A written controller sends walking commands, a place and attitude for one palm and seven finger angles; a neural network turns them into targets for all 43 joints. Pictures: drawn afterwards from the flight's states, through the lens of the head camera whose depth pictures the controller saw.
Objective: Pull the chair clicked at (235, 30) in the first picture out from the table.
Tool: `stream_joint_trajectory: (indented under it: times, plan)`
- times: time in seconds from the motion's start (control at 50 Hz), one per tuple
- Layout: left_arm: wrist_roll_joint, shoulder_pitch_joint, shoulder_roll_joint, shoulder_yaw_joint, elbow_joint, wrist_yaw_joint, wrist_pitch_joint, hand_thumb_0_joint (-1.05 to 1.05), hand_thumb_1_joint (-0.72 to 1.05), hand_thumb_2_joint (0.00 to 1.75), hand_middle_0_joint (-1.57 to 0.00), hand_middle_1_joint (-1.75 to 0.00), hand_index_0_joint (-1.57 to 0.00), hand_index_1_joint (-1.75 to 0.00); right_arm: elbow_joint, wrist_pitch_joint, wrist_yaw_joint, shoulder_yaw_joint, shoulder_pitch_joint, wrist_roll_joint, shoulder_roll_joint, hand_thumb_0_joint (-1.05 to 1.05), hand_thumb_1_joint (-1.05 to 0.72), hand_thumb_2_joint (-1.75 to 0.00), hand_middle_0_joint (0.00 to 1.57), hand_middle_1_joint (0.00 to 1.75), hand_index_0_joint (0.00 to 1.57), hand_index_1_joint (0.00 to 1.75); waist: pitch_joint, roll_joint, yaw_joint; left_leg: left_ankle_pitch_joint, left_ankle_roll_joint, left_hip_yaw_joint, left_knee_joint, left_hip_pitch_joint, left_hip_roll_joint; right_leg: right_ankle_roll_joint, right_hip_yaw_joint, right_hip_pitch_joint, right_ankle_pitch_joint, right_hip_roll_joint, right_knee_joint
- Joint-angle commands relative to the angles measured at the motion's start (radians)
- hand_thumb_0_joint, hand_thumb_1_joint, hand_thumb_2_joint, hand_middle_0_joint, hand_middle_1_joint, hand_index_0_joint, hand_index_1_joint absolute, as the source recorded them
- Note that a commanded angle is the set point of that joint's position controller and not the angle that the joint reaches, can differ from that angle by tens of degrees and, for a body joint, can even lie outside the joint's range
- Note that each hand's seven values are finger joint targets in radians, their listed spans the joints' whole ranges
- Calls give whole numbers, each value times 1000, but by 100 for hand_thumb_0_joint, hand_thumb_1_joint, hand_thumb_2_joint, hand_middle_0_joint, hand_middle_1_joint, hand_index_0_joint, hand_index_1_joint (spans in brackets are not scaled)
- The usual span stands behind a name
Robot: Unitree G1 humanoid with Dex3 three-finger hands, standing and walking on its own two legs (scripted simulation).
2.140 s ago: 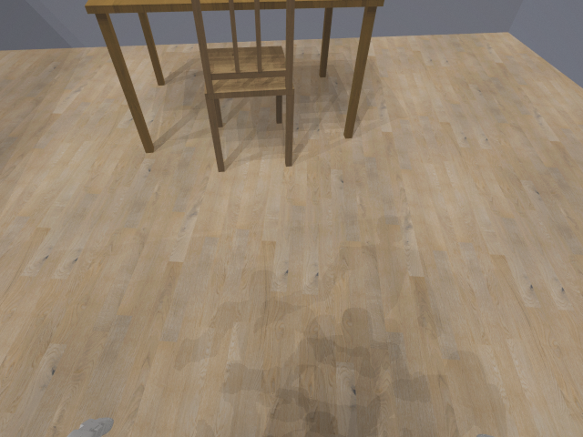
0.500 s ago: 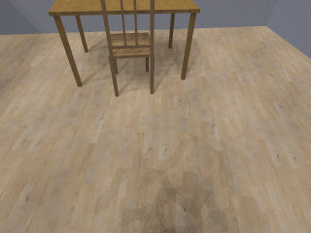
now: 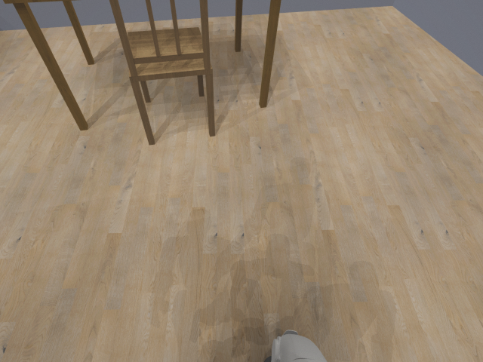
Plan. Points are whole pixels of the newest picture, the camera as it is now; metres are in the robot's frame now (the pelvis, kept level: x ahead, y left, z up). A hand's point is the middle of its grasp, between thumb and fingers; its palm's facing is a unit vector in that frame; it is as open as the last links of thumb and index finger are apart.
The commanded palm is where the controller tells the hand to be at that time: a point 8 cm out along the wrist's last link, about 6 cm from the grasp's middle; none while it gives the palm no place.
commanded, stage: walk to a spot facing it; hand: left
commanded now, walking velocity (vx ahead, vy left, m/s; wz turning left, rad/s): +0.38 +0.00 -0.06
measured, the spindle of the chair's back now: (150, 14) +1.31 +0.40 -0.06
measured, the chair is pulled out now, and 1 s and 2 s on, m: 0.00 0.00 0.00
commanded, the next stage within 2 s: turn to face it in 1.18 s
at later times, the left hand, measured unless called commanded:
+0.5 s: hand (165, 329) +0.20 +0.15 -0.17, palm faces +0.10 -0.98 -0.15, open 7.3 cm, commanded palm none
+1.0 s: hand (170, 198) +0.50 +0.19 -0.16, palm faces -0.02 -0.99 -0.16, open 7.4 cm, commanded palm none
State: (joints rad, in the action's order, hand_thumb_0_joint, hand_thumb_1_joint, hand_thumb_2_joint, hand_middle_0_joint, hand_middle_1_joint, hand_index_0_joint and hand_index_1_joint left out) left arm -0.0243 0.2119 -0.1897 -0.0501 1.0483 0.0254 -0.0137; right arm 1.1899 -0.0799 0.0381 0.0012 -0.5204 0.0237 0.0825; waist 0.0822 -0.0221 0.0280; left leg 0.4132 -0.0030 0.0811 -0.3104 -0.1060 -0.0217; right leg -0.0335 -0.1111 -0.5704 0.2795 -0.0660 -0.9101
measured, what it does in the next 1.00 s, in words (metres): walks ahead: right foot, then left foot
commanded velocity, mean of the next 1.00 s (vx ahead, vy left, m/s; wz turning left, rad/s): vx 0.38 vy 0.00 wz -0.07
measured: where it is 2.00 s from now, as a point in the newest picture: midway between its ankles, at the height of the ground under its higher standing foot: (249, 239)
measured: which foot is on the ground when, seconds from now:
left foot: down 0.00-0.10, up 0.12-0.56, down 0.58-1.00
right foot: up 0.00-0.08, down 0.10-0.60, up 0.62-1.00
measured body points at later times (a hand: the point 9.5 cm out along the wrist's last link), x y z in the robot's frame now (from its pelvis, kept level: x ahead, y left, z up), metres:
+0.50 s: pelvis +0.22 -0.02 +0.01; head +0.23 +0.00 +0.46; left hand +0.20 +0.21 -0.16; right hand +0.33 -0.25 -0.13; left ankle +0.32 +0.11 -0.70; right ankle +0.18 -0.11 -0.73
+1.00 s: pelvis +0.43 +0.01 +0.01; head +0.45 +0.02 +0.46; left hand +0.50 +0.25 -0.15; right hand +0.35 -0.21 -0.14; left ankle +0.35 +0.10 -0.73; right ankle +0.55 -0.13 -0.68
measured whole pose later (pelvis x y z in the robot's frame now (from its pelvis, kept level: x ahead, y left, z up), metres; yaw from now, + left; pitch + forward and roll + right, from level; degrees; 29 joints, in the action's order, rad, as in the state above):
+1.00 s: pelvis +0.43 +0.01 +0.01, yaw -3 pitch -1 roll +0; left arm -0.03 0.18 -0.19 -0.07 1.05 0.02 -0.02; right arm 1.13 -0.07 0.02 0.04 -0.42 0.02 0.13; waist 0.05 -0.03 0.01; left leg 0.30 -0.02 0.25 -0.30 -0.04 -0.02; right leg 0.01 -0.09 -0.57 0.15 -0.13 -0.82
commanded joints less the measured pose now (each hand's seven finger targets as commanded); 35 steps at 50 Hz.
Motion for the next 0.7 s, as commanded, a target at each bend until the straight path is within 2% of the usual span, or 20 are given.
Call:
stream_joint_trajectory:
  times: [0.0,0.04,0.06,0.08,0.1,0.12,0.14,0.16,0.18,0.2,0.26,0.36,0.46,0.5,0.54,0.56,0.58,0.6,0.64,0.68]
  plan:
    - [9,-58,-10,1,-100,8,48,0,90,90,-20,-30,-20,-30,-5,-16,11,44,-32,-10,208,0,-90,-90,20,30,20,30,37,161,-41,-947,-131,-24,18,106,-215,-38,-67,184,-92,69,220]
    - [1,136,-52,-17,-45,-4,53,0,90,90,-20,-30,-20,-30,-12,-10,6,54,0,-13,231,0,-90,-90,20,30,20,30,-76,144,-129,-1000,-99,5,-220,134,-198,-61,-65,423,-132,94,294]
    - [-6,272,-101,-33,-5,-11,64,0,90,90,-20,-30,-20,-30,-20,-10,-1,55,17,-18,216,0,-90,-90,20,30,20,30,-128,95,-192,-847,-68,15,-425,272,-165,-75,-21,636,-161,60,340]
    - [-13,365,-202,-57,18,-26,74,0,90,90,-20,-30,-20,-30,-34,-11,-15,45,-23,-30,150,0,-90,-90,20,30,20,30,-217,-102,-212,-397,-43,39,-771,499,-70,-163,283,811,-67,-189,412]
    - [5,384,-263,-66,28,-31,71,0,90,90,-20,-30,-20,-30,-66,-8,-11,44,-26,-32,110,0,-90,-90,20,30,20,30,-280,-184,-169,137,-35,-22,-1098,652,15,-260,673,813,-35,-411,572]
    - [16,287,-254,-64,-6,-30,66,0,90,90,-20,-30,-20,-30,-86,2,-20,52,55,-30,123,0,-90,-90,20,30,20,30,-214,-141,-163,77,-54,-104,-1162,671,-47,-248,682,647,240,-397,673]
    - [16,171,-193,-49,-36,-36,62,0,90,90,-20,-30,-20,-30,-103,8,-24,60,109,-20,127,0,-90,-90,20,30,20,30,-91,-44,-116,-10,-57,-110,-1152,706,-88,-212,590,493,325,-366,712]
    - [9,92,-145,-31,-50,-42,68,0,90,90,-20,-30,-20,-30,-100,20,-29,56,117,-6,108,0,-90,-90,20,30,20,30,-19,5,-65,-61,-48,-112,-1094,679,-129,-176,465,336,272,-326,704]
    - [4,60,-109,-20,-55,-44,76,0,90,90,-20,-30,-20,-30,-91,36,-31,52,89,3,91,0,-90,-90,20,30,20,30,-12,-2,-31,-86,-36,-105,-1045,638,-139,-156,376,258,206,-290,714]
    - [0,51,-97,-16,-54,-45,80,0,90,90,-20,-30,-20,-30,-82,49,-32,51,54,6,83,0,-90,-90,20,30,20,30,-27,-14,-6,-100,-24,-94,-1003,618,-144,-144,308,228,153,-266,723]
    - [-1,63,-87,-13,-37,-41,90,0,90,90,-20,-30,-20,-30,-98,66,-41,55,54,6,73,0,-90,-90,20,30,20,30,-17,-53,23,-153,4,-52,-854,602,-148,-127,177,180,66,-206,749]
    - [0,134,-94,-14,-14,-35,102,0,90,90,-20,-30,-20,-30,-187,54,-63,58,251,2,87,0,-90,-90,20,30,20,30,27,-31,-19,-232,21,-16,-576,651,-147,-136,141,281,2,-193,766]
    - [-2,221,-110,-13,12,-36,99,0,90,90,-20,-30,-20,-30,-245,34,-73,54,402,-1,103,0,-90,-90,20,30,20,30,33,-40,-64,-196,-2,26,-396,630,-104,-129,140,446,-170,-216,704]
    - [-2,225,-117,-15,21,-37,96,0,90,90,-20,-30,-20,-30,-245,27,-70,55,392,-2,122,0,-90,-90,20,30,20,30,23,-29,-47,-170,-17,46,-327,537,-84,-120,126,463,-255,-220,645]
    - [5,208,-108,-16,22,-36,92,0,90,90,-20,-30,-20,-30,-189,17,-56,67,220,5,166,0,-90,-90,20,30,20,30,-67,49,35,-202,-39,67,-205,227,-43,-76,36,375,-385,-141,384]
    - [11,222,-66,-12,4,-29,92,0,90,90,-20,-30,-20,-30,-155,7,-42,91,65,18,262,0,-90,-90,20,30,20,30,-170,212,95,-182,-114,-188,-116,-23,-228,-17,-40,190,-247,-51,94]
    - [14,201,-35,-3,-34,-20,97,0,90,90,-20,-30,-20,-30,-130,14,-35,109,-41,12,357,0,-90,-90,20,30,20,30,-208,370,108,-254,-220,-506,12,-140,-452,19,-47,-36,274,63,-222]
    - [7,141,-73,-11,-36,-29,89,0,90,90,-20,-30,-20,-30,-118,18,-24,100,-10,1,320,0,-90,-90,20,30,20,30,-191,246,107,-161,-217,-511,57,-69,-457,4,68,-82,270,24,-356]
    - [4,95,-58,-17,-23,-14,80,0,90,90,-20,-30,-20,-30,-163,9,-21,78,142,-4,229,0,-90,-90,20,30,20,30,-45,83,39,-118,-178,-360,100,137,-398,11,105,-110,104,-60,-382]
    - [-9,148,-12,-15,3,-9,58,0,90,90,-20,-30,-20,-30,-159,-8,-16,59,183,-4,176,0,-90,-90,20,30,20,30,-22,102,-13,-216,-134,-198,123,237,-317,28,104,-31,14,-75,-325]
